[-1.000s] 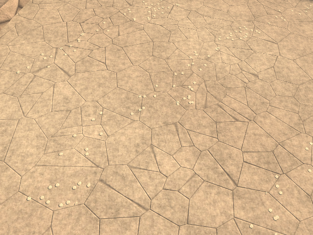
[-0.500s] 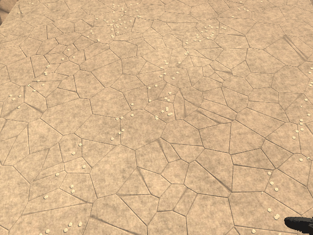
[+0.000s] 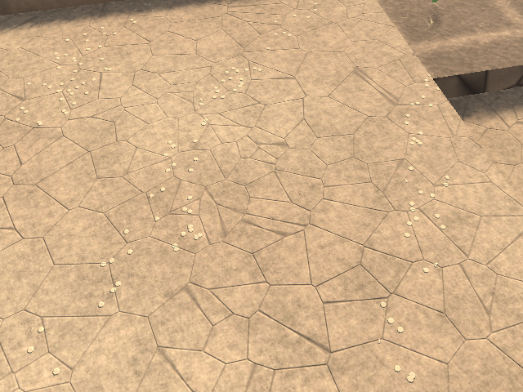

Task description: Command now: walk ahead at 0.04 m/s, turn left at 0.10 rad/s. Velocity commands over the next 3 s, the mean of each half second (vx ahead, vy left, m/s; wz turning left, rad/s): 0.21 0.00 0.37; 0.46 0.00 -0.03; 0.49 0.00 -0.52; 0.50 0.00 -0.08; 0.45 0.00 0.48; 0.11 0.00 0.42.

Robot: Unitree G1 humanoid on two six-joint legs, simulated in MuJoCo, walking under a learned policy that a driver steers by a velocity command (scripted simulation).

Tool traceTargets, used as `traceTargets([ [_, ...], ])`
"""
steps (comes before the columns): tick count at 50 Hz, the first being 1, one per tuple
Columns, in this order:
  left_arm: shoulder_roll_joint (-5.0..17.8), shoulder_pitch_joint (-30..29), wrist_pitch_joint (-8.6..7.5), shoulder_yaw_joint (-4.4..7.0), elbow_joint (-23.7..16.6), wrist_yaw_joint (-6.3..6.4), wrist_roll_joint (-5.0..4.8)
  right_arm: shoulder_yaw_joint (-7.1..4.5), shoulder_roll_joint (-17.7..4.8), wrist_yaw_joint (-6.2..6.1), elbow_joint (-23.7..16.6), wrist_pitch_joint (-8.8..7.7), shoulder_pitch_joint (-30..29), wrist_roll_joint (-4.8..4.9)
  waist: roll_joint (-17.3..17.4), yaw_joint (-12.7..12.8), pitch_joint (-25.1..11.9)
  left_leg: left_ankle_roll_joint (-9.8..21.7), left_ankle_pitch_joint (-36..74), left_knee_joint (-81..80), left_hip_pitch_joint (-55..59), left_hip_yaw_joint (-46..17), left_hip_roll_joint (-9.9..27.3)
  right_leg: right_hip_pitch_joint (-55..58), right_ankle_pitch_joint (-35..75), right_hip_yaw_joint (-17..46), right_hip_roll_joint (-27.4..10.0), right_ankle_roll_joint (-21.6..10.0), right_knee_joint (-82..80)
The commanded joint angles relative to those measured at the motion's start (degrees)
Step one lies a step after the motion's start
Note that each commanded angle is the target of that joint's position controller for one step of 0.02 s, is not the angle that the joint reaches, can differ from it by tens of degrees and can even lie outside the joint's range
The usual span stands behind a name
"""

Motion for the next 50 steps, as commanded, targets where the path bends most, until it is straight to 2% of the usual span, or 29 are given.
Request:
traceTargets([
  [1,6.8,-2.3,-1.38,1.95,-4.3,-0.32,0.55,-1.13,-7.8,-0.2,-3.0,-0.13,-2.2,0.1,-7.0,2.5,-2.8,-0.3,0.7,-2.6,-5.5,-3.5,1.8,6.9,2.0,5.0,-5.4,-3.8,-5.8],
  [3,9.9,0.2,-1.86,3.0,-3.7,0.13,0.0,-1.7,-9.4,-0.74,-3.5,0.3,-2.2,0.68,-6.1,3.1,-2.9,0.5,6.0,0.4,-8.0,-4.3,1.6,8.9,8.0,4.3,-5.6,-3.4,-4.1],
  [6,10.5,3.1,-1.34,3.77,-3.4,1.35,-0.6,-2.05,-8.4,-0.76,-4.2,0.51,-1.4,1.51,-7.1,3.6,-5.4,0.2,6.3,8.3,-11.0,-3.3,0.8,11.7,20.0,6.5,-11.2,-7.3,-3.1],
  [8,10.5,4.3,-1.01,4.19,-3.6,1.86,-1.01,-2.12,-6.8,-0.57,-4.7,1.33,-1.2,1.68,-11.1,4.6,-7.1,0.0,-11.6,17.1,-15.6,-0.3,-0.5,13.4,9.1,11.9,-17.3,-11.5,-7.2],
  [10,11.3,6.9,-2.19,4.56,-2.9,1.7,-0.99,-2.6,-7.1,0.28,-7.2,2.01,-5.2,2.13,-8.9,6.6,-3.3,0.9,-21.2,29.6,-23.9,-3.4,3.9,12.0,-7.3,18.7,-23.4,-15.0,-13.8],
  [13,11.7,0.6,-4.1,4.95,-2.8,0.87,-2.3,-2.43,-6.0,1.01,-7.4,2.27,-4.2,2.26,-7.6,3.5,-0.1,1.9,-15.2,22.3,-19.2,-3.1,6.0,6.8,-13.2,10.6,-19.2,-10.8,-17.3],
  [17,10.5,-3.2,-4.11,4.89,-2.5,-0.68,-2.59,-3.39,-6.2,1.59,-1.8,1.78,8.0,1.93,-4.8,-2.3,-3.8,2.7,-1.8,7.8,4.7,6.2,-1.2,-3.9,-12.9,-3.9,-12.3,-6.7,-7.6],
  [18,8.1,-2.1,-4.29,4.19,-2.2,-0.88,-2.1,-4.47,-8.2,1.16,0.0,1.75,12.8,2.03,-0.2,-3.7,-4.4,4.0,-3.5,5.0,11.3,5.0,-2.7,-8.3,-13.3,-7.5,-10.1,-4.6,2.3],
  [19,4.3,-3.3,-4.65,2.94,-3.7,-1.17,-0.75,-6.22,-14.2,0.14,0.3,1.33,18.7,2.05,14.8,-5.6,-4.1,9.2,-8.0,-4.4,17.8,-14.9,8.4,-20.1,-19.2,-12.2,-5.1,0.2,26.5],
  [20,3.2,-5.4,-5.93,2.4,-7.8,-0.83,-1.5,-6.4,-20.0,0.63,-3.5,-0.47,16.2,0.98,18.4,-3.7,-4.3,20.9,-21.3,-16.9,19.0,-48.3,20.3,-36.0,-25.0,-2.8,3.4,1.7,38.9],
  [21,7.3,-6.6,-7.4,3.15,-7.6,-0.98,-3.9,-5.63,-16.5,0.89,-4.4,-1.8,14.1,0.63,10.0,-3.9,-2.5,22.9,-26.9,-19.9,17.9,-50.0,22.9,-39.6,-21.5,3.1,-0.4,0.4,43.2],
  [22,9.4,-5.8,-8.36,3.67,-6.8,-1.34,-4.27,-4.48,-12.8,0.74,-4.8,-2.57,11.4,0.96,7.2,-1.9,0.8,20.2,-23.9,-18.5,16.1,-44.0,21.0,-40.0,-15.1,3.3,-2.8,-1.0,41.3],
  [23,9.7,-4.2,-8.88,3.95,-5.1,-1.21,-2.63,-3.86,-11.0,0.47,-5.3,-2.73,9.4,1.31,3.8,-0.5,1.8,17.4,-16.5,-16.6,14.2,-37.0,17.9,-37.7,-9.6,3.0,-4.5,-1.2,38.5],
  [24,9.8,-3.5,-9.19,4.23,-4.3,-1.12,-1.09,-3.57,-10.5,0.04,-5.8,-2.5,7.8,1.24,3.6,0.4,1.8,15.2,-8.3,-16.0,12.3,-31.1,15.1,-34.5,-5.3,2.7,-5.1,-0.9,34.2],
  [25,9.8,-3.3,-9.16,4.46,-3.8,-1.45,-0.58,-3.31,-10.1,-0.4,-6.2,-2.3,8.0,0.93,4.5,0.7,1.0,13.9,-2.0,-16.2,11.4,-27.0,12.8,-31.4,-1.8,2.3,-5.0,-0.4,31.4],
  [29,5.9,-5.6,-8.56,3.37,-3.7,-2.31,-0.87,-3.21,-9.7,-1.98,-5.2,-2.07,12.1,1.11,3.3,0.0,-0.9,12.1,19.2,-16.0,12.5,-16.8,9.2,-28.5,9.4,-0.8,-2.4,2.0,20.1],
  [32,3.6,-10.5,-8.58,2.24,-4.4,-3.36,-1.86,-2.84,-9.1,-2.72,-4.1,-1.9,13.7,0.85,5.2,-2.1,0.5,9.4,20.3,-17.5,9.6,-10.9,7.2,-23.7,18.2,-3.4,-1.3,2.2,9.0],
  [35,3.2,-15.4,-8.84,1.75,-5.4,-4.6,-2.72,-2.73,-9.4,-2.74,-2.6,-2.17,16.1,0.76,5.0,-4.0,3.2,9.0,17.2,-19.5,9.6,-9.9,8.9,-21.8,22.0,-4.4,-1.0,0.6,2.7],
  [38,3.7,-17.5,-9.24,1.62,-6.1,-5.63,-2.93,-2.89,-9.7,-2.56,-1.3,-2.04,16.9,0.68,4.1,-3.8,4.3,9.3,23.7,-17.9,15.5,-8.3,11.4,-23.4,19.1,-4.8,-0.3,-2.3,-0.7],
  [41,6.1,-12.3,-9.09,2.57,-5.0,-5.87,-2.61,-3.42,-11.2,-3.08,-1.3,-1.56,15.9,0.19,6.1,0.0,-1.8,8.0,54.3,-8.0,21.7,-5.5,12.0,-16.2,11.7,-7.0,4.0,-6.1,0.0],
  [42,8.0,-6.5,-8.76,3.45,-3.4,-5.56,-2.6,-3.52,-11.7,-3.35,-1.6,-1.0,15.5,-0.35,6.8,2.8,-6.1,7.4,64.6,-0.3,23.3,-4.5,11.4,-10.4,9.3,-7.9,6.0,-7.5,0.7],
  [43,9.5,2.0,-8.46,4.28,-1.4,-5.02,-2.61,-3.52,-12.3,-3.44,-2.3,-0.55,13.4,-0.49,6.1,7.7,-10.7,6.1,67.4,11.1,19.2,-2.5,10.1,1.5,12.4,-7.6,6.1,-9.4,-1.4],
  [44,12.1,11.8,-7.84,4.89,0.1,-4.2,-2.05,-2.94,-11.2,-3.6,-4.2,-0.76,12.4,-1.54,1.2,11.3,-17.9,4.9,51.1,27.5,4.4,-2.4,8.7,21.3,12.4,4.7,-2.6,-12.9,1.5],
  [45,15.9,14.6,-8.27,5.64,1.0,-4.64,-2.04,-0.89,-3.6,-2.61,-5.2,-1.74,20.0,-1.5,-14.4,6.1,-25.0,-1.2,-7.0,52.2,-22.4,-5.0,-4.4,43.1,1.4,38.1,-18.5,-26.0,-1.0],
  [46,10.1,14.9,-7.88,4.8,1.9,-4.05,-2.86,-1.47,-8.9,-1.65,-5.6,-3.73,15.1,0.26,-9.4,9.6,-24.8,-0.3,-14.5,57.6,-29.1,-11.9,-4.2,42.5,-7.6,44.8,-18.0,-24.6,-9.2],
  [47,9.5,10.7,-7.51,4.39,1.0,-3.25,-2.54,-2.08,-11.0,-0.88,-8.5,-5.24,8.0,2.55,-7.2,9.1,-13.6,0.5,-10.1,55.1,-33.2,-12.4,-0.6,33.6,-8.0,36.2,-16.3,-21.4,-11.7],
  [48,8.8,7.5,-7.36,4.09,0.2,-2.97,-1.98,-1.62,-10.3,-0.84,-9.5,-6.3,4.6,2.14,-0.1,7.0,-8.8,1.2,-6.8,50.5,-31.3,-11.2,1.5,24.1,-3.0,30.8,-13.8,-19.6,-13.4],
  [49,8.3,5.1,-7.44,3.84,-0.3,-2.94,-1.61,-1.79,-9.6,-0.97,-9.7,-6.62,3.5,0.91,3.1,4.6,-4.6,0.9,-5.3,45.8,-29.1,-10.1,2.7,16.2,4.1,26.8,-11.4,-18.8,-14.7],
  [50,7.9,3.8,-7.58,3.54,-1.0,-2.74,-0.9,-2.0,-9.5,-0.99,-9.8,-6.23,4.7,0.14,1.9,2.4,-4.1,0.5,-4.3,43.4,-25.4,-10.1,3.9,11.0,8.5,23.8,-9.6,-18.7,-16.1],
])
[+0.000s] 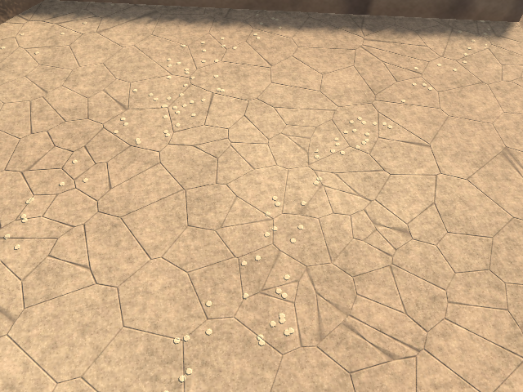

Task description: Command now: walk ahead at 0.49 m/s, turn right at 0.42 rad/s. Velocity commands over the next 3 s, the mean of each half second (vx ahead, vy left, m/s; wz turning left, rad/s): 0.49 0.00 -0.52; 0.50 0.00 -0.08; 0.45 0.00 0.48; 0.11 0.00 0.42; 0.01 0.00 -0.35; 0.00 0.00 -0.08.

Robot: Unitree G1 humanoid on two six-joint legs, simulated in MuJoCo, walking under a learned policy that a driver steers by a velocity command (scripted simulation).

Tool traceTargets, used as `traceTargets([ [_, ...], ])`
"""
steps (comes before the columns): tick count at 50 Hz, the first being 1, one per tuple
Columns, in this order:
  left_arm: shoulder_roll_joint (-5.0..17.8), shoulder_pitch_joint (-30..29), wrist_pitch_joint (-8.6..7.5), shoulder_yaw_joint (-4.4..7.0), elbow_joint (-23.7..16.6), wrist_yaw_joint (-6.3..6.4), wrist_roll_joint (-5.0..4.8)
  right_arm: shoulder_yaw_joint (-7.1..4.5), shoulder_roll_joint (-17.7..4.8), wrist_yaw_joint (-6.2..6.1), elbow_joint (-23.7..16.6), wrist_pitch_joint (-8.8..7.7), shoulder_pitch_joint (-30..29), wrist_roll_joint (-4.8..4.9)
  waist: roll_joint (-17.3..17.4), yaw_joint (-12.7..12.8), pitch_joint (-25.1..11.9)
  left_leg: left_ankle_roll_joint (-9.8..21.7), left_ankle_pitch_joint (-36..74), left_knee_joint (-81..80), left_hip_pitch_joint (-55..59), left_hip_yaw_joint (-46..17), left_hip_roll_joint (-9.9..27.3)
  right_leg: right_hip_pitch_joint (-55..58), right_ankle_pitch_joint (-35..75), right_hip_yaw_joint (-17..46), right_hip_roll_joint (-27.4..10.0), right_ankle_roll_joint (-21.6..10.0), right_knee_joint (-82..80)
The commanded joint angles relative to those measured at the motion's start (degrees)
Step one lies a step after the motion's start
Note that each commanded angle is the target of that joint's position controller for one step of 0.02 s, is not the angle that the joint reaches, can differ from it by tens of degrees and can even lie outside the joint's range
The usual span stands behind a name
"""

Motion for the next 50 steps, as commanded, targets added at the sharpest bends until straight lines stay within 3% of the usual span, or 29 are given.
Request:
traceTargets([
  [1,6.5,0.9,-0.52,1.68,-4.3,0.89,0.68,-2.26,-8.2,0.09,-6.6,-1.8,-1.6,-0.89,0.1,-1.0,-3.7,-1.3,2.4,-3.7,-16.0,-3.5,5.8,12.9,5.4,25.3,-16.9,-12.8,-14.7],
  [4,7.9,1.2,-0.43,2.03,-3.8,1.53,-0.32,-1.39,-5.7,-0.41,-7.8,-0.37,-2.8,-1.77,-2.0,-1.6,-1.8,-4.5,4.6,-15.1,-13.0,-0.3,6.5,3.0,9.7,18.9,-14.6,-12.4,-15.9],
  [7,9.7,3.7,0.3,2.7,-2.9,2.34,-0.82,-0.37,-3.4,-0.38,-10.0,-0.45,-10.9,-1.68,-3.0,1.9,-1.2,-5.7,19.3,-30.2,-7.0,1.2,4.0,-2.6,5.0,14.5,-10.5,-8.6,-14.6],
  [9,10.2,7.0,0.94,2.84,-1.8,2.57,-1.12,-0.65,-4.1,-0.13,-10.8,-0.76,-14.2,-0.77,-3.8,3.8,-2.6,-6.2,25.5,-35.9,-4.0,0.6,2.0,-1.1,1.6,16.2,-10.9,-7.0,-12.8],
  [11,9.9,8.3,1.47,2.81,-1.4,2.73,-1.6,-1.36,-5.7,0.08,-11.4,-1.0,-15.2,-0.01,-4.9,3.8,-3.5,-5.7,24.6,-39.7,-3.1,-1.3,1.8,2.7,-2.8,19.7,-12.1,-5.7,-9.5],
  [13,9.4,8.4,1.82,2.74,-1.5,2.8,-1.34,-2.4,-7.5,0.25,-11.5,-1.36,-14.4,0.38,-6.2,2.6,-4.2,-4.2,20.0,-41.8,-1.4,-2.3,1.8,6.3,-5.4,23.5,-13.7,-4.3,-5.2],
  [15,7.3,8.0,2.06,2.12,-1.8,2.64,-0.86,-3.7,-8.9,0.06,-10.2,-1.73,-8.2,0.38,-6.8,-1.1,-5.9,-1.2,16.1,-44.7,7.5,-1.2,2.5,5.4,-5.9,23.7,-12.0,-1.8,1.8],
  [16,3.4,8.3,1.79,0.76,-2.6,2.29,-0.29,-4.65,-11.5,-0.38,-9.7,-1.99,-1.2,-0.54,-2.5,-4.4,-11.6,2.5,11.7,-45.5,18.8,-7.8,9.9,1.1,-9.6,19.8,-8.6,0.4,15.2],
  [17,-0.6,14.7,1.18,-0.57,-4.3,2.18,-1.25,-5.92,-16.5,-0.53,-8.5,-1.17,4.4,-1.77,14.2,-2.9,-19.5,11.1,-0.9,-50.2,36.5,-31.4,23.4,-15.9,-25.8,10.6,-1.1,4.1,34.1],
  [18,4.2,15.4,1.09,0.02,-4.4,2.34,-2.14,-5.67,-14.0,0.09,-7.6,-0.74,5.8,-0.91,16.8,-3.1,-18.5,12.9,-14.8,-54.4,36.5,-44.6,26.4,-25.3,-26.8,10.2,-5.0,5.0,45.1],
  [19,8.1,10.9,1.49,1.16,-4.2,2.5,-2.01,-4.68,-10.1,-0.01,-8.3,-0.57,3.3,-0.57,10.0,-4.4,-11.6,10.8,-15.6,-55.4,31.0,-37.3,23.7,-27.5,-21.2,10.6,-7.2,5.5,49.2],
  [20,8.5,7.3,1.88,1.4,-4.8,2.6,-1.28,-4.13,-8.5,-0.08,-8.4,-0.29,0.7,-0.74,5.8,-4.1,-7.2,9.1,-7.2,-55.3,25.0,-28.1,21.1,-26.5,-16.8,8.8,-8.9,5.9,49.2],
  [21,8.0,5.4,1.97,1.51,-5.3,2.51,-0.66,-3.65,-7.1,-0.09,-8.2,-0.11,-1.5,-1.03,4.7,-3.1,-4.5,8.6,0.6,-56.1,20.1,-21.6,18.5,-25.0,-13.5,8.7,-10.4,6.2,46.7],
  [24,5.0,5.1,2.76,1.27,-5.7,1.78,-1.12,-3.33,-5.4,-0.2,-6.7,-0.64,-2.6,-1.06,6.9,-1.2,-2.2,8.6,10.8,-59.9,13.4,-10.9,14.9,-20.1,-9.7,7.1,-12.6,6.4,42.4],
  [28,2.2,1.1,2.71,0.12,-6.7,1.59,-0.33,-4.2,-7.6,0.24,-3.7,-1.18,-0.5,-0.58,3.7,-1.3,-1.1,11.3,19.2,-62.6,14.3,-5.7,15.9,-21.5,-5.1,7.6,-12.4,6.8,30.8],
  [33,1.2,-7.9,1.2,-1.0,-8.1,-0.01,-0.27,-4.59,-10.0,0.13,-0.8,-0.22,1.4,0.73,3.1,-3.7,0.5,10.0,22.2,-63.3,15.0,1.2,14.4,-16.3,5.7,2.4,-11.9,6.2,13.5],
  [35,1.6,-11.0,0.91,-1.03,-9.2,-0.45,-0.64,-4.74,-10.8,0.18,0.7,0.28,3.8,1.14,3.5,-4.5,1.2,9.6,22.8,-63.0,16.9,1.4,15.5,-14.9,5.3,1.5,-11.3,5.4,10.0],
  [38,3.3,-12.4,0.55,-0.45,-10.2,-0.82,-0.6,-4.93,-11.7,0.1,2.5,1.33,5.2,1.76,4.6,-3.2,1.2,8.5,30.1,-59.6,20.8,0.9,17.3,-11.5,0.4,0.6,-9.9,3.0,5.5],
  [39,4.5,-9.5,0.36,0.23,-9.6,-0.71,-0.39,-4.94,-12.3,0.0,2.8,1.69,4.8,1.9,5.0,-0.8,-0.7,7.7,38.5,-55.7,20.9,1.3,16.8,-5.9,-0.3,-0.4,-8.5,2.0,3.5],
  [40,6.5,-2.4,0.26,1.44,-7.5,-0.36,-0.12,-4.7,-12.2,-0.12,3.0,1.98,4.2,2.03,4.3,3.4,-5.0,6.4,45.8,-47.6,18.9,3.3,14.6,5.0,1.8,-1.6,-6.9,0.5,0.8],
  [41,9.6,6.8,0.43,2.93,-5.0,0.39,0.26,-3.89,-10.5,-0.26,2.4,1.79,4.0,1.4,3.2,7.6,-11.4,4.3,41.1,-35.9,10.9,4.9,11.7,20.4,3.5,1.2,-9.9,-1.2,2.4],
  [42,15.8,14.7,0.91,4.23,-4.1,1.35,1.75,-1.77,-4.3,0.05,-0.1,0.97,7.2,-0.11,-9.0,8.1,-21.4,0.4,13.9,-13.1,-10.4,7.2,4.6,43.3,1.5,23.2,-26.7,-8.0,3.2],
  [43,13.6,15.3,1.15,3.53,-3.9,1.45,1.32,-1.53,-4.2,0.07,0.6,0.04,8.6,0.8,-14.0,7.7,-27.1,-0.5,-12.6,-1.3,-19.0,-1.1,0.1,44.6,-6.3,40.5,-32.8,-12.1,-5.5],
  [44,10.0,12.3,0.95,2.32,-3.5,1.29,0.8,-3.3,-9.6,0.18,-0.1,-0.2,4.4,2.41,-9.1,7.9,-17.5,-0.1,-9.8,2.5,-23.9,-3.7,3.1,36.8,-10.2,33.3,-30.6,-9.6,-7.5],
  [45,7.8,8.9,0.73,1.58,-3.2,1.17,0.34,-3.4,-9.4,0.17,-1.1,-0.12,1.2,2.71,-8.2,6.0,-11.0,0.3,-4.9,0.9,-24.6,-1.8,5.8,29.3,-10.1,25.2,-28.0,-7.6,-9.1],
  [46,5.5,5.3,0.34,0.93,-2.9,0.88,0.36,-3.43,-8.5,-0.08,-1.1,0.33,-0.2,1.93,-6.4,4.0,-6.8,-0.1,-0.6,-1.9,-22.8,-1.2,7.5,22.3,-7.7,19.8,-25.4,-6.4,-11.5],
  [47,3.9,2.6,-0.29,0.59,-2.7,0.67,0.64,-3.73,-7.9,-0.29,-0.6,1.19,0.7,1.32,-7.7,1.9,-4.6,-0.3,2.9,-4.2,-19.6,-1.7,9.0,17.1,-4.6,15.1,-23.3,-5.4,-13.8],
  [48,3.5,1.0,-0.85,0.71,-2.3,0.56,1.03,-3.6,-6.5,-0.26,0.1,2.06,2.4,1.39,-8.3,0.4,-3.9,-0.8,5.4,-4.7,-16.3,-1.9,9.5,13.4,-2.2,12.0,-22.5,-5.1,-15.8],
  [50,3.7,0.1,-1.95,1.12,-1.1,0.67,1.37,-3.42,-4.5,-0.32,0.3,3.23,2.9,1.47,-6.2,-0.9,-2.5,-1.6,8.4,-5.6,-15.7,-2.2,9.4,10.6,4.4,6.8,-22.3,-5.4,-18.1],
])
Over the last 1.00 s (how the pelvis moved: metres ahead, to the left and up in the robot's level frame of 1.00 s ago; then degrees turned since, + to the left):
0.36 0.14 -0.01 12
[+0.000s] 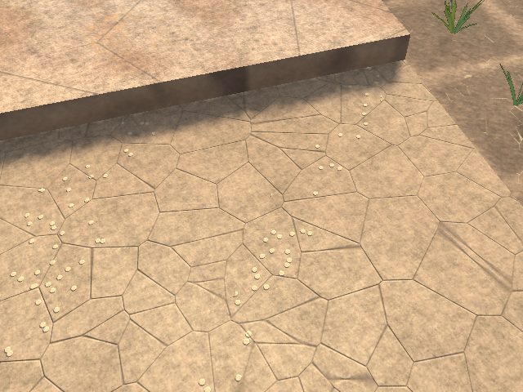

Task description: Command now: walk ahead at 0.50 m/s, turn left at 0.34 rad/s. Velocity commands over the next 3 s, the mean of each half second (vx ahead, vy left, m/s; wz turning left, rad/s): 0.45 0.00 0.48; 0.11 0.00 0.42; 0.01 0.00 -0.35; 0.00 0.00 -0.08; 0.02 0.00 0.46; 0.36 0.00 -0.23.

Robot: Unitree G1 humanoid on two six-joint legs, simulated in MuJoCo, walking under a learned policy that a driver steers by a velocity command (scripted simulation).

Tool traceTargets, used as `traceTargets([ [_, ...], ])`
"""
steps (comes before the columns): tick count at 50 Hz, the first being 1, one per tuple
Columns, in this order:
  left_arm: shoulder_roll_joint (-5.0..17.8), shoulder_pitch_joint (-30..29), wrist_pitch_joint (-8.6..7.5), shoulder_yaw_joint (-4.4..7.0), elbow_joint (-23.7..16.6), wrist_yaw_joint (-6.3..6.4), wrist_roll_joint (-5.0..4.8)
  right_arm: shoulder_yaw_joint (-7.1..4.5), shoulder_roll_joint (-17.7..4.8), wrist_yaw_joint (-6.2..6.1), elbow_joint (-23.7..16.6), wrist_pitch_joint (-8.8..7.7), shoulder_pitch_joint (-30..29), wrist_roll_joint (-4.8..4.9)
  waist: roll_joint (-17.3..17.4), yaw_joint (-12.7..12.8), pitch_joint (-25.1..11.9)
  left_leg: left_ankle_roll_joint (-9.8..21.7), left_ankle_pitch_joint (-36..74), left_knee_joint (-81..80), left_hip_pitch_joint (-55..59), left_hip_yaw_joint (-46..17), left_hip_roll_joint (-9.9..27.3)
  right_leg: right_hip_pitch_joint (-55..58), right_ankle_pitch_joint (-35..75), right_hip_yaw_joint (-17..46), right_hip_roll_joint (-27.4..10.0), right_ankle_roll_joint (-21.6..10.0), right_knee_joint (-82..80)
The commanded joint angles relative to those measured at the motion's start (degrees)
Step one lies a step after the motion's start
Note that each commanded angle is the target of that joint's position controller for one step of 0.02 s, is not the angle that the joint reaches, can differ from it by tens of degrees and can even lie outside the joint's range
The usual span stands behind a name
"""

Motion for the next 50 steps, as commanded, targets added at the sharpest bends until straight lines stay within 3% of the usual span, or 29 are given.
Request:
traceTargets([
  [1,5.9,-1.9,-2.29,1.95,-1.7,0.27,0.58,-1.02,-2.2,-0.33,-3.0,0.89,2.3,-0.11,-7.3,-1.1,-0.7,-0.9,6.5,-0.4,-6.5,-3.6,3.0,3.5,10.2,9.7,-15.5,-8.7,-15.7],
  [3,6.6,-1.0,-2.42,2.27,-0.2,0.79,0.73,-0.99,-1.8,-0.25,-4.2,0.92,-0.4,-0.39,-6.3,-0.6,0.5,-1.2,11.8,-5.7,-9.1,-4.4,2.7,4.9,13.3,5.8,-15.2,-8.5,-16.1],
  [7,8.8,0.6,-1.86,2.83,1.4,1.7,0.2,-0.1,-0.3,1.35,-6.7,0.37,-7.7,-0.66,-4.9,2.0,2.6,-0.3,21.3,-19.5,-7.7,-0.3,1.8,6.9,14.3,-0.6,-14.6,-7.2,-16.9],
  [12,11.2,4.8,0.1,3.77,4.1,2.05,-1.23,0.22,-0.5,3.14,-11.3,0.48,-15.4,-0.62,-4.0,4.4,4.8,2.6,16.6,-27.6,-11.0,3.3,0.9,17.1,19.0,-3.5,-17.8,-6.0,-13.4],
  [15,13.5,4.0,1.44,4.39,4.1,2.48,-1.79,-0.96,-2.8,3.65,-12.7,0.92,-13.1,-0.65,-6.6,1.5,0.7,5.7,8.2,-28.3,-3.3,8.1,-3.8,20.5,43.3,-5.9,-17.8,-4.1,-3.4],
  [16,14.1,3.4,1.95,4.51,3.9,2.65,-1.95,-2.03,-4.6,3.52,-11.9,1.15,-8.1,-0.54,-7.2,-1.6,-2.6,7.1,5.9,-28.5,3.5,9.6,-6.3,19.9,50.6,-6.7,-17.1,-3.4,4.6],
  [17,13.8,2.5,2.21,4.24,3.7,2.81,-2.26,-3.76,-7.3,2.91,-9.8,1.29,0.6,-0.4,-6.1,-6.6,-7.2,9.2,8.7,-32.1,16.4,9.7,-8.9,15.0,49.9,-8.1,-15.0,-1.6,16.6],
  [18,11.5,3.5,1.76,3.25,2.5,2.96,-1.07,-5.71,-12.5,1.6,-8.4,1.96,8.2,-0.53,0.6,-9.4,-12.0,12.4,14.1,-34.1,33.1,-1.5,-2.9,1.2,31.7,-8.0,-11.8,1.6,34.6],
  [19,3.1,9.3,0.26,0.62,-0.6,2.12,0.89,-6.1,-18.2,1.34,-9.8,1.34,4.2,-1.07,14.3,-1.0,-17.4,24.4,15.2,-39.3,50.1,-34.5,12.4,-23.7,-24.2,-1.3,1.5,5.8,55.2],
  [20,8.6,3.4,-1.57,1.34,-0.5,1.44,-0.91,-4.61,-13.0,1.76,-11.7,0.55,5.4,-1.44,5.3,-6.0,-23.7,25.1,19.6,-44.7,51.4,-41.0,15.1,-27.5,-26.0,10.9,1.0,5.1,59.9],
  [21,10.4,-1.4,-2.19,1.84,-2.2,1.3,-2.64,-3.75,-10.4,1.96,-11.7,-0.15,2.7,-1.79,2.3,-5.8,-16.3,22.3,29.0,-44.4,45.5,-30.9,13.3,-29.9,-21.3,11.3,-1.5,4.0,58.3],
  [22,9.6,-1.8,-2.36,1.59,-2.1,1.81,-1.82,-3.42,-8.8,1.88,-11.7,-0.41,-0.3,-1.06,-2.4,-3.2,-11.0,19.8,34.8,-43.6,37.4,-23.4,10.2,-28.7,-16.9,10.8,-3.9,3.8,53.5],
  [23,10.1,-1.8,-1.99,1.96,-1.6,2.36,-0.42,-3.05,-7.2,1.53,-12.2,-0.16,-3.5,-0.65,-3.3,-1.3,-7.7,18.0,37.8,-44.1,30.4,-18.4,8.0,-26.2,-14.5,10.4,-5.6,4.2,49.2],
  [24,10.5,-1.0,-1.15,2.29,-1.5,2.47,-0.11,-2.67,-6.5,1.12,-13.2,0.04,-5.3,-1.44,-2.0,0.5,-7.0,17.4,40.8,-45.4,24.7,-16.0,6.8,-21.9,-12.8,10.7,-6.3,4.6,47.5],
  [26,8.8,0.7,0.41,2.0,-1.3,2.67,0.27,-2.9,-7.3,0.66,-13.3,0.16,-6.5,-2.07,-1.3,2.2,-6.9,17.4,46.6,-46.5,19.1,-13.1,5.1,-18.6,-10.6,9.7,-5.4,6.1,42.9],
  [30,6.6,-2.5,1.55,1.02,-2.2,3.1,0.51,-3.42,-9.0,-0.94,-12.3,1.44,-5.6,-1.13,0.9,1.6,-8.5,14.9,47.2,-44.5,16.9,-9.7,1.7,-17.4,-2.3,9.1,-2.5,8.5,29.6],
  [33,6.8,-7.1,1.84,0.82,-3.1,2.53,-0.05,-3.42,-9.0,-1.93,-12.0,3.02,-4.9,-0.79,2.8,-0.2,-9.4,12.4,38.9,-42.9,17.1,-11.5,0.7,-15.3,4.3,9.8,-0.7,8.7,21.3],
  [36,7.6,-10.3,1.86,1.03,-4.1,2.05,-0.3,-3.35,-8.8,-2.18,-12.0,3.97,-4.5,-0.98,4.0,-1.2,-8.4,11.6,31.8,-40.7,18.6,-16.4,1.3,-14.7,2.8,11.2,0.6,8.3,15.5],
  [39,8.8,-8.2,1.08,1.7,-3.6,1.53,-0.19,-2.66,-7.2,-2.27,-12.4,4.16,-5.9,-1.09,5.7,-0.1,-8.0,10.3,27.5,-36.7,20.9,-20.1,1.9,-10.9,2.3,11.2,0.3,6.2,8.4],
  [40,8.5,-6.6,0.56,1.8,-3.2,1.43,0.01,-2.28,-6.4,-2.29,-12.5,4.06,-7.1,-0.95,5.8,1.4,-7.6,8.9,25.2,-34.5,20.1,-20.1,0.4,-6.5,8.4,10.4,-0.1,4.7,2.3],
  [41,10.0,-5.9,0.09,2.05,-3.5,1.64,0.91,-1.63,-4.4,-2.22,-12.6,3.74,-5.5,-1.48,3.2,1.2,-8.6,6.4,19.4,-30.4,17.7,-18.4,-2.6,0.1,19.9,13.9,-5.1,2.3,-0.7],
  [42,13.3,-6.2,0.2,2.35,-4.5,2.17,2.16,-0.77,-1.7,-2.23,-12.8,3.26,-1.2,-2.8,-8.0,-1.9,-11.3,3.2,-1.6,-20.3,10.7,-12.3,-8.9,9.4,42.3,24.7,-15.9,-3.5,0.8],
  [43,11.3,-3.6,0.94,2.02,-2.5,2.11,2.9,-0.9,-3.1,-2.3,-12.7,3.47,2.5,-2.13,-18.5,-3.0,-13.3,-0.5,-23.7,-11.8,3.9,-8.6,-12.3,12.2,44.0,38.0,-24.5,-14.1,-0.9],
  [44,8.8,-4.2,1.08,1.34,-3.2,1.75,1.26,-1.97,-7.7,-2.41,-11.4,3.9,2.7,-2.08,-13.9,-1.6,-12.5,-2.5,-22.9,-4.0,2.0,-9.2,-9.8,11.2,34.8,39.6,-24.1,-15.8,-1.8],
  [45,7.8,-4.8,1.36,1.14,-3.2,1.66,0.55,-2.74,-9.4,-2.53,-10.9,4.63,-0.6,-1.59,-10.0,-0.3,-10.6,-3.6,-19.7,0.5,0.3,-8.5,-9.2,10.1,28.3,33.8,-20.8,-13.5,-1.2],
  [46,7.1,-6.0,1.67,0.63,-3.1,1.44,0.39,-2.59,-7.9,-2.76,-10.1,5.5,-1.8,-1.59,-7.7,-0.6,-9.2,-4.3,-17.3,0.4,1.2,-8.4,-8.5,7.3,22.2,29.8,-17.3,-11.1,-1.6],
  [47,6.4,-8.1,1.91,0.17,-3.0,1.23,0.08,-2.18,-6.4,-2.77,-10.1,6.06,-2.4,-2.06,-7.9,-1.3,-7.6,-5.0,-14.9,-2.8,2.8,-8.0,-6.7,3.9,17.2,27.8,-15.8,-9.8,-2.8],
  [48,6.2,-9.7,2.4,-0.06,-2.6,1.01,0.07,-1.43,-3.9,-2.45,-9.7,6.24,-2.2,-2.2,-9.0,-2.4,-6.3,-5.4,-13.4,-9.4,6.8,-5.5,-5.6,0.2,13.7,24.1,-12.5,-8.0,-4.0],
  [50,8.2,-9.1,3.54,0.86,-2.2,1.0,-0.27,-0.56,-1.4,-2.14,-9.7,5.64,-4.3,-2.18,-12.7,-0.9,-5.1,-5.7,-11.8,-21.2,11.0,-0.7,-6.8,-0.7,12.6,21.2,-8.4,-6.9,-4.0],
])
Over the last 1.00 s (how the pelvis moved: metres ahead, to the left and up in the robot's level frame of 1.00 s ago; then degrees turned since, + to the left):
0.51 -0.08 0.01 -18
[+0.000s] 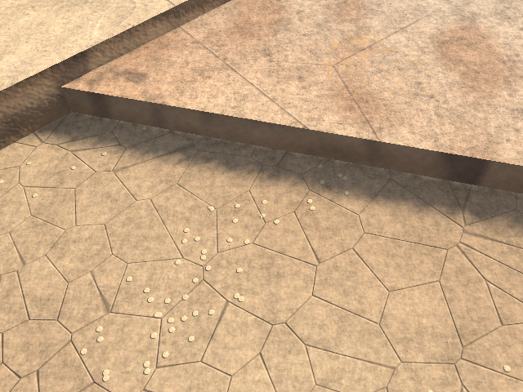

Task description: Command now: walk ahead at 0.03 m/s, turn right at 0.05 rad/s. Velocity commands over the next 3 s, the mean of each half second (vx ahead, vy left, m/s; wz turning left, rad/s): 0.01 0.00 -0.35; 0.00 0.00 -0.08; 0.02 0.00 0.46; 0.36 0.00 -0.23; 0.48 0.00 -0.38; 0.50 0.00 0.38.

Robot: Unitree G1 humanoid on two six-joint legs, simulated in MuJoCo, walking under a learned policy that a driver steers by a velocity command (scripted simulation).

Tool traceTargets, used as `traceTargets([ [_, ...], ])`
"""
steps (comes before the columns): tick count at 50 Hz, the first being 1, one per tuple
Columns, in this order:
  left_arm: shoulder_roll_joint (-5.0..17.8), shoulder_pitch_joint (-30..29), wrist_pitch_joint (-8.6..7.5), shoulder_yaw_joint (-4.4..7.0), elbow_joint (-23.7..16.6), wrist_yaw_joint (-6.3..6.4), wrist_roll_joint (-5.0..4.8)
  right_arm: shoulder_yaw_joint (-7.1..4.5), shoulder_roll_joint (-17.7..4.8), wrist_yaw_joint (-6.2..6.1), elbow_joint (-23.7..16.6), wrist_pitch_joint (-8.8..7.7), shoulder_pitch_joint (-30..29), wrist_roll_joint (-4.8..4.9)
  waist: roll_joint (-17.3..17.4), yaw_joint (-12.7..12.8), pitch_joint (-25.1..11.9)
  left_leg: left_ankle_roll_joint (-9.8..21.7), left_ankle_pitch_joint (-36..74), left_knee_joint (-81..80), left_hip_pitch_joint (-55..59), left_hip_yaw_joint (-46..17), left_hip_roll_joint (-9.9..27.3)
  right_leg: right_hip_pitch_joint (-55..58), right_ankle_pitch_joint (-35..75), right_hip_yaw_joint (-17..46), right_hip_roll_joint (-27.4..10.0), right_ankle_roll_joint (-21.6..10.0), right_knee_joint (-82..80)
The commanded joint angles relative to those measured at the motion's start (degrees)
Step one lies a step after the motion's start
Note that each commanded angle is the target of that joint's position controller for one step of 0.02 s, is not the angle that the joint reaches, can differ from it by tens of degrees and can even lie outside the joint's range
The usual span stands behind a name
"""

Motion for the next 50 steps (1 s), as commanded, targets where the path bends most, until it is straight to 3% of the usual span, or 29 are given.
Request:
traceTargets([
  [1,10.7,-1.9,0.77,2.86,-3.2,0.14,-0.68,-0.82,-2.4,0.01,-1.9,-0.67,2.5,0.13,-12.3,-0.9,-6.2,-1.0,3.4,-11.8,2.9,3.3,0.8,8.1,10.3,14.0,-9.5,-9.3,-7.8],
  [4,12.6,-0.9,1.37,3.67,-3.4,0.6,-1.48,-1.56,-3.9,-0.26,-0.7,-1.21,3.3,0.8,-12.1,-0.8,-7.7,0.7,10.7,-21.0,5.5,3.2,0.1,10.2,6.5,18.7,-11.0,-10.1,-7.5],
  [6,12.2,-1.3,1.84,3.69,-3.5,1.15,-2.25,-1.88,-4.2,-0.15,0.3,-1.64,4.6,0.59,-11.5,-2.0,-7.5,3.1,16.7,-28.8,10.7,4.0,-0.1,6.9,2.1,19.3,-9.7,-8.2,-7.2],
  [7,11.4,-0.9,1.82,3.52,-3.5,1.45,-2.3,-2.25,-5.5,-0.17,0.1,-1.87,4.9,0.12,-10.0,-2.1,-8.1,4.7,18.8,-29.1,15.1,2.6,2.5,2.8,-0.7,18.5,-8.7,-6.3,-6.0],
  [8,9.6,-1.7,1.52,3.17,-4.5,1.47,-2.04,-3.09,-8.5,-0.29,0.4,-1.88,5.6,-0.79,-3.1,-1.6,-7.8,7.8,18.3,-28.7,16.6,-1.4,7.8,-2.5,-3.6,13.4,-5.5,-3.6,-2.1],
  [9,8.6,-2.5,1.23,3.01,-5.2,1.23,-1.95,-3.59,-9.3,-0.18,0.8,-1.78,5.2,-1.15,6.3,-1.2,-5.4,11.8,19.4,-31.8,14.6,-6.5,12.1,-6.6,-10.6,5.7,0.3,-0.8,3.9],
  [10,9.2,-2.3,1.05,3.25,-5.0,1.03,-1.73,-3.36,-8.6,-0.19,-0.4,-2.02,3.4,-1.71,10.7,-2.0,-4.1,15.9,25.2,-35.2,13.7,-12.4,18.7,-9.2,-15.9,1.8,2.5,1.0,12.5],
  [11,10.4,-1.5,1.09,4.04,-4.6,0.93,-1.62,-3.04,-7.7,-0.52,-1.4,-2.51,1.5,-2.21,10.8,-2.0,-3.8,18.6,34.2,-35.2,13.9,-14.4,22.8,-11.5,-23.1,1.0,1.3,2.1,23.4],
  [13,10.9,2.1,2.26,4.98,-3.1,1.07,-1.91,-2.5,-6.4,-0.99,-1.9,-3.55,-1.2,-0.84,5.9,-0.2,-3.5,18.4,46.0,-32.6,15.4,-10.0,22.6,-14.6,-23.3,3.0,-0.3,3.9,35.2],
  [15,8.2,1.8,3.21,4.13,-3.3,0.97,-2.0,-2.59,-6.5,-0.97,-1.3,-3.62,-1.6,0.23,5.5,-0.6,-2.8,16.3,49.2,-31.4,18.0,-4.2,19.6,-16.4,-19.0,1.4,-1.5,5.3,33.1],
  [17,6.9,-0.6,3.37,3.38,-5.0,0.24,-2.18,-2.98,-7.3,-0.96,-0.6,-2.89,-0.5,0.28,7.1,-2.1,-3.4,15.9,49.3,-30.8,19.1,-0.4,18.1,-13.9,-16.0,-1.6,-2.4,6.2,26.9],
  [21,8.4,-1.6,3.61,3.51,-7.4,-1.49,-2.47,-3.85,-9.9,-0.71,0.0,-1.9,0.6,0.76,9.1,-3.2,-5.4,15.3,47.9,-28.8,18.1,2.3,19.3,-4.4,-13.5,-5.9,-1.8,4.7,14.1],
  [23,9.1,2.0,3.92,4.17,-6.6,-1.6,-2.07,-3.83,-10.1,-0.42,0.2,-2.3,-0.7,1.94,8.0,-0.8,-5.6,13.1,44.5,-24.5,15.4,4.3,18.9,2.5,-5.4,-8.0,-0.2,2.3,3.7],
  [24,10.5,4.5,4.01,4.89,-6.0,-1.04,-1.71,-3.47,-8.7,-0.06,1.3,-2.88,1.4,2.02,5.2,0.1,-6.3,10.1,39.4,-19.2,11.8,7.0,16.8,9.2,1.4,-6.5,0.7,0.4,-2.1],
  [25,15.6,7.2,4.02,6.47,-6.4,-0.05,-1.88,-2.92,-6.6,0.39,1.4,-3.49,3.9,0.12,-5.9,0.0,-8.6,4.6,24.1,-6.3,1.0,11.9,12.3,20.6,22.0,5.8,-7.1,-3.4,-3.9],
  [26,21.7,7.8,3.47,7.2,-7.9,0.19,-0.41,-1.4,-2.8,0.37,-2.3,-3.87,0.6,-2.27,-19.7,0.2,-10.2,0.0,-10.1,8.3,-14.8,10.6,2.9,24.8,40.3,28.8,-23.3,-17.0,-4.5],
  [27,18.1,9.7,2.17,6.22,-7.7,-0.4,0.72,-2.23,-5.8,0.11,-2.6,-3.83,-3.4,-0.88,-11.4,4.2,-13.8,0.1,-11.5,17.3,-15.2,2.2,3.2,22.6,34.4,29.5,-24.5,-21.7,-6.3],
  [28,16.4,6.6,1.24,5.61,-7.7,-0.38,0.47,-2.61,-6.9,0.0,-2.6,-3.51,-4.0,0.52,-9.0,2.4,-9.8,0.9,-6.8,18.9,-16.2,1.5,4.4,19.4,28.4,23.8,-21.1,-18.9,-6.8],
  [29,14.6,3.1,0.99,5.24,-7.7,0.09,-0.58,-2.87,-7.1,-0.43,-1.3,-3.14,-2.7,0.54,-6.4,0.7,-7.7,1.2,-1.6,16.8,-16.1,1.6,5.7,17.1,21.5,19.1,-17.7,-15.2,-7.0],
  [30,12.7,0.5,1.2,4.53,-8.1,0.55,-1.35,-3.16,-7.7,-0.94,-0.6,-2.75,-2.3,0.11,-6.0,-0.1,-6.5,1.0,2.2,14.2,-15.3,1.5,6.4,15.0,18.7,16.8,-15.9,-13.0,-7.2],
  [33,11.1,-0.7,1.7,3.5,-8.1,1.45,-0.64,-2.88,-5.9,-0.65,0.4,-2.47,0.8,0.22,-8.0,-1.7,-7.9,-0.2,8.6,11.4,-8.4,3.3,4.7,10.7,19.2,12.0,-12.5,-12.2,-8.0],
  [36,7.7,-1.8,1.52,2.13,-7.1,1.8,-0.02,-1.5,-3.1,-0.22,1.3,-2.28,1.1,0.27,-8.2,-1.3,-8.1,-0.5,11.7,-1.1,-3.2,3.5,6.6,10.2,12.6,8.7,-11.4,-11.4,-8.5],
  [38,7.0,-1.3,1.33,1.61,-5.5,1.55,0.69,-0.78,-2.3,0.34,1.4,-2.32,0.0,0.16,-9.5,0.0,-6.9,-0.3,12.3,-8.6,2.3,4.2,7.2,7.7,6.0,8.2,-11.4,-11.5,-9.7],
  [40,8.6,-0.9,1.31,1.79,-4.1,1.07,1.08,-1.05,-4.2,0.68,1.3,-2.41,-0.3,0.66,-9.6,0.7,-4.6,0.4,12.0,-12.9,4.9,5.3,6.6,5.9,-0.4,9.5,-12.3,-11.8,-10.4],
  [43,10.7,-1.5,1.62,2.29,-2.9,1.23,-0.3,-1.33,-5.8,0.86,1.2,-2.96,0.7,0.53,-7.0,-1.1,-1.7,2.6,18.9,-23.9,7.4,6.7,5.1,5.6,-3.2,9.8,-12.0,-9.6,-8.0],
  [45,10.6,1.9,1.28,2.54,-2.4,1.67,0.34,-1.94,-9.8,0.64,-0.1,-3.26,0.5,-0.07,-0.5,0.9,-2.6,5.3,37.8,-24.6,9.2,0.6,9.2,6.0,-4.3,6.3,-7.8,-5.2,-2.5],
  [46,9.8,2.0,1.19,2.64,-3.0,1.89,0.66,-2.7,-11.6,0.73,0.6,-3.19,0.5,0.77,5.8,2.3,-3.4,8.3,36.3,-25.0,7.2,-3.2,10.4,5.9,-6.0,0.9,-3.1,-2.9,-0.1],
  [48,8.1,-2.2,1.7,2.71,-3.8,2.6,0.51,-2.49,-9.3,0.9,0.2,-3.38,1.4,0.69,9.5,-0.1,-3.6,12.3,29.6,-30.5,4.9,-11.3,14.1,5.7,-7.4,-4.4,0.9,0.2,7.7],
  [50,6.5,-2.0,2.4,2.79,-4.5,2.69,-0.04,-2.49,-9.2,0.68,-0.5,-3.68,0.9,0.33,12.1,-0.2,-3.6,15.0,30.0,-31.8,6.7,-16.5,16.1,2.2,-10.7,-3.0,1.8,0.0,10.4],
])
Over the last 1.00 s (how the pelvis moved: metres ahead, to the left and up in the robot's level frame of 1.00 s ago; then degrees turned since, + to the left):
0.40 0.08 -0.01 30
